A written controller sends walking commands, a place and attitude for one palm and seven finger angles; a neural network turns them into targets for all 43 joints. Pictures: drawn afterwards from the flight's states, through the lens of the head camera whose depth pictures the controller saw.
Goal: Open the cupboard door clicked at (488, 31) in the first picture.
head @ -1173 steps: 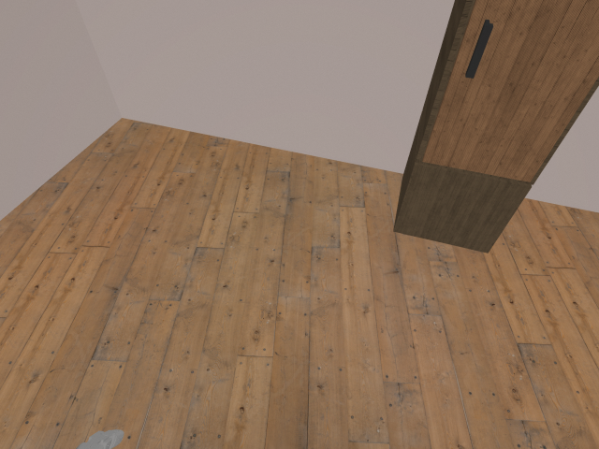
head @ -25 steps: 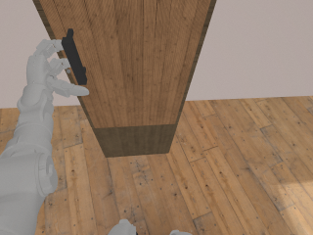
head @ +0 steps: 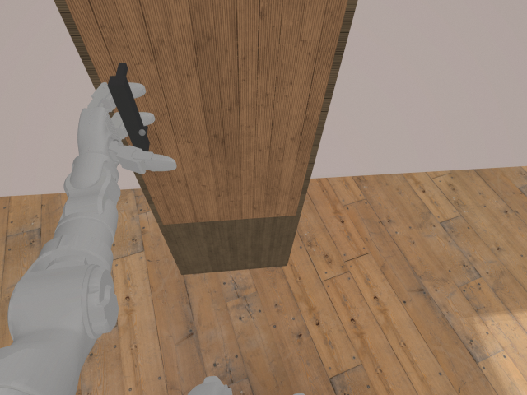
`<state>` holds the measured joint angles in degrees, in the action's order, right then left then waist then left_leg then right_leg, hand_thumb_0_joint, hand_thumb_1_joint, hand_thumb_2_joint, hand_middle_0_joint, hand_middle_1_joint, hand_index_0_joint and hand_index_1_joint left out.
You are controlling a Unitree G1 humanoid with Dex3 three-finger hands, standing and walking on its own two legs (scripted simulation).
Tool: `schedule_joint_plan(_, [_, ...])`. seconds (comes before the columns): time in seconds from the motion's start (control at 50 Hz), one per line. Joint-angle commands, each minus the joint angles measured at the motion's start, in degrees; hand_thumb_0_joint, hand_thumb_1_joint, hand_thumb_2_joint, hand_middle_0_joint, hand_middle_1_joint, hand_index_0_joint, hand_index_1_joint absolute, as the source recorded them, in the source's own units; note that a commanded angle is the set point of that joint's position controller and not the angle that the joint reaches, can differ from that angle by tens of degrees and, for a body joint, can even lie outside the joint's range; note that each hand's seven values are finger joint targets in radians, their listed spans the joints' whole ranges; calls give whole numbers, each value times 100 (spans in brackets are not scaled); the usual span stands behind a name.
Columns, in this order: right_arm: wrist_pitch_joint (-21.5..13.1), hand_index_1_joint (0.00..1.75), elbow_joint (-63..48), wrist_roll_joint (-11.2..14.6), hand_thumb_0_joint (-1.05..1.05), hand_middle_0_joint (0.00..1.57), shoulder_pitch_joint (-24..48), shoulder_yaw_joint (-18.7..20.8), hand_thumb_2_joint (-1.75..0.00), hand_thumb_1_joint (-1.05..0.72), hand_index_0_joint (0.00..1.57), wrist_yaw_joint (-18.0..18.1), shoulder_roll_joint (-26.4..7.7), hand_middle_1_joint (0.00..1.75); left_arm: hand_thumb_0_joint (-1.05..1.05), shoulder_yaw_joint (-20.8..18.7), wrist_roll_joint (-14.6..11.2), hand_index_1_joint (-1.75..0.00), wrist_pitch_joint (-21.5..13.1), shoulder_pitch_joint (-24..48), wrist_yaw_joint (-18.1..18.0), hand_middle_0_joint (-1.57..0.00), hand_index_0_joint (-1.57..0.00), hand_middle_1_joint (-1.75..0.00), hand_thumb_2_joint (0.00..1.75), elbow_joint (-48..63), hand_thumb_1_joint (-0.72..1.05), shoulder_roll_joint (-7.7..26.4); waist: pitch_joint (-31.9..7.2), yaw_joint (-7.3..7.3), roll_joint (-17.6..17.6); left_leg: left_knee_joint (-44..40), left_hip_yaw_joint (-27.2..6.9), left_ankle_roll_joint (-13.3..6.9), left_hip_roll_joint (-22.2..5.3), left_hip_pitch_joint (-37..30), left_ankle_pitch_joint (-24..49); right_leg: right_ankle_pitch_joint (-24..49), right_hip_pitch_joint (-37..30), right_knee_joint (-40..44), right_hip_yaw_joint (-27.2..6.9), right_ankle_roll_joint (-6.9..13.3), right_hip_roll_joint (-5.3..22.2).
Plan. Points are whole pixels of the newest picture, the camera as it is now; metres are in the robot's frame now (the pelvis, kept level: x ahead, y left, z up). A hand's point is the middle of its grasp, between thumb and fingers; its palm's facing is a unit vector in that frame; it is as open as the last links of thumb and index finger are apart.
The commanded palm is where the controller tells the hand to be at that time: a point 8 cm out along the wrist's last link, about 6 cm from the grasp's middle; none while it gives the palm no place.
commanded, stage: slide the fingers in behind the handle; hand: left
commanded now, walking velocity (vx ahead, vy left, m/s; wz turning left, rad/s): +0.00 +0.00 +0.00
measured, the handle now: (132, 109) +0.54 +0.19 +0.11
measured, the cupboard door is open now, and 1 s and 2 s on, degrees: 0 0 38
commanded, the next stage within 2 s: close the thumb around the handle in 0.18 s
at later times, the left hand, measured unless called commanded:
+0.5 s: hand (146, 128) +0.50 +0.16 +0.11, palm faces +0.05 -1.00 +0.01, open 12.6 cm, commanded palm +0.47 +0.21 +0.11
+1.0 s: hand (145, 127) +0.50 +0.16 +0.12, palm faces +0.06 -1.00 +0.01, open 5.5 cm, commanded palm +0.47 +0.21 +0.11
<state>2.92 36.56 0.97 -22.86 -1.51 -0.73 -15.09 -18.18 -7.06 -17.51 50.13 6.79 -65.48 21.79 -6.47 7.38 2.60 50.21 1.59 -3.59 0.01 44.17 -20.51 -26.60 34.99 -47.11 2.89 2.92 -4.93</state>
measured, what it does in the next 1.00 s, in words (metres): stands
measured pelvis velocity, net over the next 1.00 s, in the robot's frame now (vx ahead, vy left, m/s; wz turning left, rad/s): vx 0.01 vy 0.00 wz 0.00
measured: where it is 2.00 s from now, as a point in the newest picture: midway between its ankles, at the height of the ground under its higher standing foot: outside the picture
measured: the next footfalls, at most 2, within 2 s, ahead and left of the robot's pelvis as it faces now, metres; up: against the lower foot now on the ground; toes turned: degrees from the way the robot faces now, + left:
none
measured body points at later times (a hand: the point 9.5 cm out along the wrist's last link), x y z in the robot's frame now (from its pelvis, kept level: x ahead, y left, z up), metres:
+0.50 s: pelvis +0.00 +0.00 +0.00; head +0.08 +0.01 +0.44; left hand +0.49 +0.21 +0.12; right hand +0.00 -0.27 -0.12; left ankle +0.04 +0.08 -0.69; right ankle -0.04 -0.09 -0.69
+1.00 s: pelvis +0.01 +0.00 +0.00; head +0.08 +0.00 +0.44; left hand +0.49 +0.21 +0.12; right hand +0.02 -0.27 -0.12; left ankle +0.04 +0.08 -0.69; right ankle -0.04 -0.09 -0.69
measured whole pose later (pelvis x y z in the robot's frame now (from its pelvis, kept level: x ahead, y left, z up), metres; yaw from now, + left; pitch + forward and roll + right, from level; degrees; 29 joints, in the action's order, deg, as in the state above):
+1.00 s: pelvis +0.01 +0.00 +0.00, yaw +0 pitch +15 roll -2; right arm 3.1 36.9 0.9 -23.3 -0.9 -0.7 -15.6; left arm -18.0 -7.1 -18.3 49.8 6.8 -64.2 22.0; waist -6.5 7.4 2.6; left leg 50.1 1.4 -3.3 -0.1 44.3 -21.0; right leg -27.0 35.1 -46.8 2.8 3.2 -5.1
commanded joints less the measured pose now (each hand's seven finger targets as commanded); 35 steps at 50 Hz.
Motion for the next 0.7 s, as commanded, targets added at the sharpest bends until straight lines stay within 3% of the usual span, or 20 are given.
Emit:
schedule_joint_plan(0.0, [-156, 30, -331, 2, 0, 20, -663, 369, -90, -90, 20, 119, -1003, 30, 0, -126, 40, -120, -530, 3048, -80, -30, -30, -120, 30, 1256, -50, 1487, -1863, 208, 188, -350, -554, 65, -43, -2331, 1392, 1825, 464, 701, -311, -185, 58])
schedule_joint_plan(0.06, [-212, 30, -286, -21, 0, 20, -669, 390, -90, -90, 20, 108, -981, 30, 0, -9, 37, -120, -690, 3061, -77, -30, -30, -120, 30, 1319, -50, 1285, -2138, 202, 430, -297, -603, 99, -65, -2636, 1514, 1780, 604, 646, -268, -156, 37])
schedule_joint_plan(0.08, [-209, 30, -269, -19, 0, 20, -720, 390, -90, -90, 20, 117, -1018, 30, 0, -97, 44, -120, -707, 3085, -65, -30, -30, -120, 30, 1302, -50, 1432, -2213, 199, 377, -304, -648, 111, -89, -2634, 1551, 1771, 600, 620, -258, -151, 42])
schedule_joint_plan(0.1, [-213, 30, -263, -20, 0, 20, -703, 382, -90, -90, 20, 108, -1010, 30, 0, -2, 25, -120, -660, 3029, -35, -30, -30, -120, 30, 1176, -50, 1326, -2169, 211, 407, -295, -613, 103, -66, -2590, 1521, 1781, 575, 641, -270, -156, 33])
schedule_joint_plan(0.12, [-204, 30, -234, -28, 0, 20, -775, 396, -90, -90, 20, 113, -1032, 30, 0, -98, 11, -120, -642, 3040, -30, -30, -30, -120, 30, 1105, -50, 1423, -2196, 230, 205, -286, -634, 85, -64, -2532, 1571, 1855, 485, 618, -253, -156, 33])
schedule_joint_plan(0.2, [-181, 30, -276, -12, 0, 20, -775, 402, -90, -90, 20, 114, -1044, 30, 0, -44, 9, -120, -456, 2965, 10, -30, -30, -120, 30, 1055, -50, 1366, -2254, 176, 329, -316, -597, 89, -58, -2526, 1589, 1885, 481, 643, -246, -169, 36])
schedule_joint_plan(0.22, [-179, 30, -268, -16, 0, 20, -808, 404, -90, -90, 20, 116, -1041, 30, 0, 3, -9, -120, -467, 3034, 6, -30, -30, -120, 30, 1102, -50, 1305, -2239, 238, 249, -310, -613, 75, -61, -2578, 1689, 1949, 471, 644, -232, -161, 29])
schedule_joint_plan(0.26, [-161, 30, -254, -9, 0, 20, -807, 405, -90, -90, 20, 113, -1039, 30, 0, 9, -15, -120, -412, 2880, 11, -30, -30, -120, 30, 957, -50, 1259, -2101, 216, 156, -317, -604, 80, -67, -2467, 1605, 1894, 514, 666, -224, -176, 20])
schedule_joint_plan(0.3, [-172, 30, -228, -18, 0, 20, -822, 408, -90, -90, 20, 110, -1041, 30, 0, 125, -27, -121, -385, 3119, -1, -31, -31, -121, 35, 1004, -39, 1154, -1976, 321, 133, -336, -589, 60, -63, -2398, 1451, 1806, 587, 717, -244, -198, 25])
schedule_joint_plan(0.34, [-184, 30, -241, -16, 0, 20, -870, 428, -90, -90, 20, 104, -1063, 30, 0, -113, -1, -122, -482, 3067, -32, -32, -32, -122, 40, 1160, -28, 1415, -2247, 190, 214, -320, -606, 72, -58, -2512, 1661, 1955, 464, 659, -264, -173, 30])
schedule_joint_plan(0.4, [-194, 30, -240, -28, 0, 20, -827, 410, -90, -90, 20, 79, -1016, 30, 0, 160, -11, -124, -457, 2938, -16, -33, -33, -124, 47, 1081, -11, 1058, -2048, 248, 284, -321, -594, 80, -61, -2553, 1619, 1877, 610, 689, -226, -170, 13])
schedule_joint_plan(0.42, [-193, 30, -233, -33, 0, 20, -859, 416, -90, -90, 20, 75, -1025, 30, 0, 136, -38, -125, -476, 2950, -11, -33, -33, -125, 49, 1073, -5, 1064, -2023, 273, 116, -306, -603, 66, -61, -2506, 1618, 1903, 573, 687, -223, -166, 14])
schedule_joint_plan(0.46, [-177, 30, -232, -29, 0, 20, -835, 411, -90, -90, 20, 83, -1040, 30, 0, 38, 0, -126, -481, 2963, -24, -34, -34, -126, 54, 1063, 6, 1252, -2058, 224, 250, -322, -614, 85, -60, -2478, 1607, 1898, 550, 656, -237, -160, 20])
schedule_joint_plan(0.54, [-186, 30, -287, -15, 0, 20, -834, 403, -90, -90, 20, 88, -1039, 30, 0, -290, -9, -128, -564, 2947, -80, -36, -36, -128, 64, 1251, 28, 1593, -2360, 137, 179, -280, -541, 61, -38, -2472, 1853, 2253, 267, 617, -300, -184, 28])
schedule_joint_plan(0.6, [-177, 30, -291, -25, 0, 20, -789, 400, -90, -90, 20, 72, -996, 30, 0, -85, 55, -130, -575, 2881, -40, -37, -37, -130, 71, 1254, 45, 1371, -2250, 159, 338, -254, -553, 87, -56, -2581, 1906, 2232, 399, 589, -254, -170, 19])
schedule_joint_plan(0.62, [-174, 30, -302, -34, 0, 20, -819, 389, -90, -90, 20, 65, -994, 30, 0, -24, 15, -131, -569, 2869, -33, -37, -37, -131, 73, 1209, 51, 1258, -2172, 190, 226, -255, -558, 69, -40, -2513, 1912, 2238, 381, 603, -245, -170, 11])
schedule_joint_plan(0.64, [-165, 30, -289, -4, 0, 20, -819, 404, -90, -90, 20, 73, -1032, 30, 0, -187, 28, -131, -547, 2806, -41, -38, -38, -131, 76, 1124, 56, 1463, -2180, 178, 84, -263, -543, 63, -57, -2450, 1810, 2207, 386, 624, -274, -197, 13])
schedule_joint_plan(0.68, [-151, 30, -326, -7, 0, 20, -813, 408, -90, -90, 20, 83, -1034, 30, 0, -181, -13, -133, -500, 2879, -21, -38, -38, -133, 80, 1229, 68, 1457, -2226, 181, 141, -286, -522, 57, -41, -2418, 1805, 2266, 293, 633, -286, -200, 27])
